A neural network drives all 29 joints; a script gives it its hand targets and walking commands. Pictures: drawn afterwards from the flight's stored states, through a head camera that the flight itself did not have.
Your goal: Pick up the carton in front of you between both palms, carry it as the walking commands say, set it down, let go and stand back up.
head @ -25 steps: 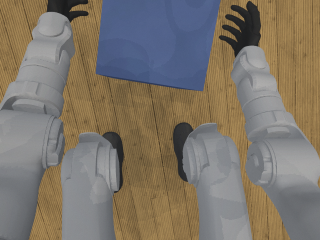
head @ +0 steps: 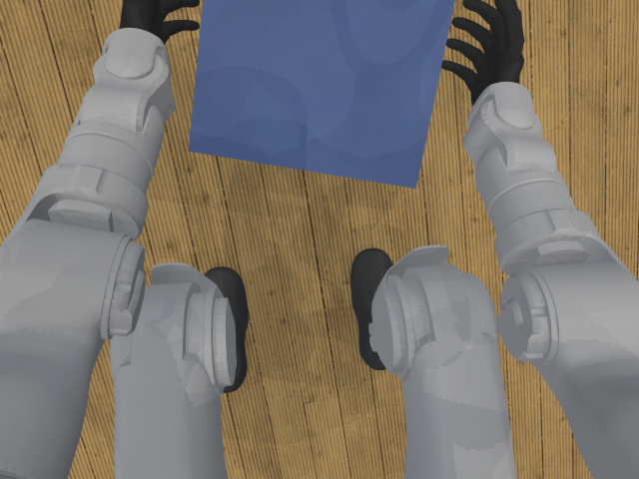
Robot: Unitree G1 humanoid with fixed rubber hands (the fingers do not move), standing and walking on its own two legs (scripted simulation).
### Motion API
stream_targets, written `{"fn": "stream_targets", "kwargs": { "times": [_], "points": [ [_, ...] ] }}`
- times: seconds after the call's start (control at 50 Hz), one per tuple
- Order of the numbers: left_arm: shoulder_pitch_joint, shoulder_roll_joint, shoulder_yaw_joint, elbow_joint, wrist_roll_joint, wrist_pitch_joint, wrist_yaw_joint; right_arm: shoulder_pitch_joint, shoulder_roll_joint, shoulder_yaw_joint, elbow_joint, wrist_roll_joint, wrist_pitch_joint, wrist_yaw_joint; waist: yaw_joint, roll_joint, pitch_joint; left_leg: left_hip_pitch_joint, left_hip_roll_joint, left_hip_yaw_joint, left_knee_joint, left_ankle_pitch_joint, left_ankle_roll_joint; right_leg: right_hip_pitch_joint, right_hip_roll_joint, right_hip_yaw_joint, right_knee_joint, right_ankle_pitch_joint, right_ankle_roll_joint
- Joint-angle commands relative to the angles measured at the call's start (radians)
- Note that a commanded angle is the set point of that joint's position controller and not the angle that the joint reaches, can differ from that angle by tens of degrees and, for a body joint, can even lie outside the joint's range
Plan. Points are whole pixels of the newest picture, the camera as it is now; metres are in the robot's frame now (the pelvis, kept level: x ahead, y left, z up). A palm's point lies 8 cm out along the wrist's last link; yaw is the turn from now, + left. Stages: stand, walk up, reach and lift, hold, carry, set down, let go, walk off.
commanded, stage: reach and lift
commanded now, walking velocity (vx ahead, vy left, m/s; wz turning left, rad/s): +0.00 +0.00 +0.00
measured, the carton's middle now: (312, 83) +0.50 -0.02 -0.25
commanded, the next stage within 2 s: none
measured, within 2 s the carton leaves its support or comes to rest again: leaves its support in 0.38 s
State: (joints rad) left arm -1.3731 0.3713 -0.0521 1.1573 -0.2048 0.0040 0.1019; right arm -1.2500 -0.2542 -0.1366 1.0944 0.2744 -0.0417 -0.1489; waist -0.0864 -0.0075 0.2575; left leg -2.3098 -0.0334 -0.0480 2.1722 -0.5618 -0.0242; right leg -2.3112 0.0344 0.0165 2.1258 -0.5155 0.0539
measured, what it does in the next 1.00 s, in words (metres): rises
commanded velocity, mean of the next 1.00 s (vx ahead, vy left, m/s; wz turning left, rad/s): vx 0.00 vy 0.00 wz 0.00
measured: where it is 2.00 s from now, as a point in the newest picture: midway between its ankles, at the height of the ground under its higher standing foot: (302, 339)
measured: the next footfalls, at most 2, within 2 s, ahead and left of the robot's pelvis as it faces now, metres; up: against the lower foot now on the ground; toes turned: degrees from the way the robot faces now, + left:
none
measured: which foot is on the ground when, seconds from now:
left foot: down 0.00-1.00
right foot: down 0.00-1.00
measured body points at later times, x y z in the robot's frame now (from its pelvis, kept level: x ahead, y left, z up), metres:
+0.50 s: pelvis +0.00 +0.00 -0.01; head +0.34 +0.02 +0.28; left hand +0.55 +0.12 -0.16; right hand +0.52 -0.18 -0.16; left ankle +0.11 +0.12 -0.34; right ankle +0.13 -0.13 -0.34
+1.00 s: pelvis +0.00 +0.00 +0.11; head +0.25 +0.01 +0.49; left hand +0.51 +0.14 +0.04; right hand +0.48 -0.17 +0.04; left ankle +0.11 +0.13 -0.34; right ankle +0.13 -0.13 -0.34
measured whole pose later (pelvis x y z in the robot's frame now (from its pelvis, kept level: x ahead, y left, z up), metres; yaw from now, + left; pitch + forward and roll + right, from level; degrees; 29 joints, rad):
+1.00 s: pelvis +0.00 +0.00 +0.11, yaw +2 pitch +41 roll -1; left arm -1.05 0.03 0.39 0.84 0.20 0.29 0.06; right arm -0.95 0.03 -0.53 0.69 -0.19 0.30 -0.07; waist -0.05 0.02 -0.17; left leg -2.01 -0.12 -0.08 1.80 -0.51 -0.05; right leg -2.01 0.10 0.09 1.77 -0.49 0.08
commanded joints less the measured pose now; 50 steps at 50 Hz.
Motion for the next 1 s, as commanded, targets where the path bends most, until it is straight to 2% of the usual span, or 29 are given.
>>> {"fn": "stream_targets", "kwargs": {
  "times": [0.0, 0.08, 0.12, 0.16, 0.2, 0.26, 0.3, 0.34, 0.44, 0.52, 0.58, 0.6, 0.62, 0.64, 0.7, 0.76, 0.84, 0.98],
  "points": [
    [-0.271, 0.025, -0.014, -0.086, -0.012, -0.024, 0.003, -0.220, -0.030, 0.026, -0.103, 0.014, -0.018, -0.001, -0.011, 0.087, -1.101, 0.553, -0.001, 0.035, -0.182, 0.225, 0.009, 0.569, 0.000, -0.067, -0.153, 0.291, 0.012],
    [-0.317, -0.051, -0.034, -0.059, -0.006, -0.033, 0.010, -0.261, 0.063, 0.055, -0.076, 0.018, -0.018, -0.003, -0.003, 0.089, -1.070, 0.546, -0.014, 0.039, -0.192, 0.197, 0.012, 0.577, 0.017, -0.062, -0.163, 0.263, 0.010],
    [-0.317, -0.082, -0.035, -0.028, 0.009, -0.036, 0.010, -0.253, 0.090, 0.040, -0.041, -0.007, -0.018, -0.006, -0.015, 0.093, -1.046, 0.539, -0.022, 0.039, -0.200, 0.181, 0.012, 0.577, 0.025, -0.062, -0.168, 0.249, 0.011],
    [-0.406, -0.292, -0.097, -0.054, -0.007, -0.041, -0.020, -0.356, 0.281, 0.103, -0.060, -0.002, -0.024, 0.028, -0.012, 0.096, -1.050, 0.552, -0.035, 0.033, -0.200, 0.204, 0.018, 0.559, 0.037, -0.066, -0.163, 0.257, 0.007],
    [-0.503, -0.533, -0.141, -0.057, 0.006, -0.033, -0.069, -0.487, 0.508, 0.143, -0.067, -0.021, -0.011, 0.082, -0.005, 0.106, -1.058, 0.547, -0.052, 0.036, -0.190, 0.226, 0.022, 0.538, 0.056, -0.072, -0.146, 0.266, 0.005],
    [-0.549, -0.794, -0.124, -0.060, 0.058, 0.000, -0.138, -0.626, 0.726, 0.146, -0.105, -0.073, 0.028, 0.164, -0.001, 0.115, -1.044, 0.526, -0.081, 0.048, -0.175, 0.205, 0.024, 0.494, 0.075, -0.085, -0.124, 0.235, 0.002],
    [-0.565, -0.894, -0.108, -0.099, 0.073, 0.018, -0.166, -0.668, 0.819, 0.153, -0.151, -0.095, 0.053, 0.200, 0.001, 0.107, -1.058, 0.521, -0.096, 0.063, -0.168, 0.206, 0.025, 0.498, 0.086, -0.098, -0.115, 0.235, -0.002],
    [-0.569, -0.977, -0.121, -0.153, 0.056, 0.030, -0.181, -0.679, 0.894, 0.173, -0.203, -0.086, 0.072, 0.220, -0.009, 0.098, -1.128, 0.553, -0.102, 0.077, -0.158, 0.255, 0.024, 0.537, 0.095, -0.110, -0.105, 0.286, -0.004],
    [-0.557, -1.145, -0.200, -0.318, 0.001, 0.056, -0.178, -0.653, 1.028, 0.250, -0.355, -0.039, 0.116, 0.232, -0.029, 0.107, -1.434, 0.725, -0.117, 0.109, -0.144, 0.393, 0.010, 0.686, 0.109, -0.135, -0.096, 0.421, -0.001],
    [-0.497, -1.240, -0.244, -0.476, 0.014, 0.112, -0.168, -0.618, 1.092, 0.316, -0.521, -0.050, 0.174, 0.238, -0.025, 0.099, -1.638, 0.840, -0.140, 0.125, -0.176, 0.402, 0.003, 0.770, 0.122, -0.146, -0.135, 0.411, 0.002],
    [-0.439, -1.295, -0.228, -0.528, 0.063, 0.169, -0.176, -0.573, 1.135, 0.329, -0.581, -0.091, 0.228, 0.254, -0.014, 0.087, -1.608, 0.822, -0.152, 0.129, -0.228, 0.315, 0.007, 0.757, 0.132, -0.148, -0.185, 0.317, 0.000],
    [-0.393, -1.290, -0.208, -0.504, 0.090, 0.187, -0.174, -0.539, 1.139, 0.312, -0.568, -0.117, 0.241, 0.248, 0.003, 0.095, -1.540, 0.778, -0.156, 0.135, -0.259, 0.256, 0.004, 0.734, 0.130, -0.147, -0.207, 0.259, -0.001],
    [-0.401, -1.313, -0.182, -0.485, 0.108, 0.202, -0.188, -0.526, 1.149, 0.295, -0.541, -0.144, 0.263, 0.263, -0.019, 0.088, -1.476, 0.753, -0.153, 0.124, -0.282, 0.207, 0.009, 0.704, 0.133, -0.146, -0.233, 0.213, -0.003],
    [-0.377, -1.327, -0.155, -0.444, 0.136, 0.218, -0.197, -0.509, 1.177, 0.275, -0.505, -0.166, 0.281, 0.271, -0.002, 0.092, -1.408, 0.715, -0.154, 0.127, -0.313, 0.151, 0.009, 0.674, 0.132, -0.144, -0.258, 0.159, -0.007],
    [-0.336, -1.339, -0.058, -0.348, 0.207, 0.249, -0.221, -0.464, 1.206, 0.194, -0.412, -0.245, 0.318, 0.289, -0.001, 0.088, -1.274, 0.650, -0.152, 0.123, -0.387, 0.057, 0.014, 0.636, 0.133, -0.135, -0.326, 0.069, -0.014],
    [-0.315, -1.342, 0.016, -0.300, 0.258, 0.260, -0.236, -0.442, 1.219, 0.134, -0.367, -0.303, 0.334, 0.300, -0.001, 0.078, -1.241, 0.651, -0.154, 0.119, -0.443, 0.046, 0.017, 0.659, 0.136, -0.125, -0.388, 0.056, -0.018],
    [-0.285, -1.349, 0.066, -0.273, 0.296, 0.264, -0.249, -0.408, 1.241, 0.101, -0.341, -0.344, 0.341, 0.311, 0.006, 0.063, -1.258, 0.690, -0.155, 0.117, -0.513, 0.060, 0.016, 0.721, 0.137, -0.118, -0.459, 0.071, -0.019],
    [-0.220, -1.393, 0.039, -0.316, 0.300, 0.271, -0.264, -0.331, 1.294, 0.142, -0.362, -0.347, 0.351, 0.330, 0.018, 0.043, -1.343, 0.817, -0.154, 0.111, -0.616, 0.116, 0.011, 0.850, 0.137, -0.105, -0.560, 0.125, -0.012]
  ]
}}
